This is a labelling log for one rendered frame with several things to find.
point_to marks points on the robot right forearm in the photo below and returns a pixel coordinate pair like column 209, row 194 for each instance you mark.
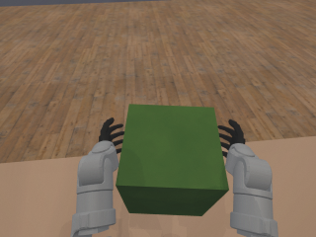
column 253, row 214

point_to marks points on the right robot hand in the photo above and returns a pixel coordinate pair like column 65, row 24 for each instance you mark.
column 236, row 133

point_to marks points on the left robot hand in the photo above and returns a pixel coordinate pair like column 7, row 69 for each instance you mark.
column 105, row 133

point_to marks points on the robot left forearm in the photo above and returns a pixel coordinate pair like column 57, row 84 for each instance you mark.
column 95, row 211

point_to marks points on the carton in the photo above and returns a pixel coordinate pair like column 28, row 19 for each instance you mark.
column 171, row 160

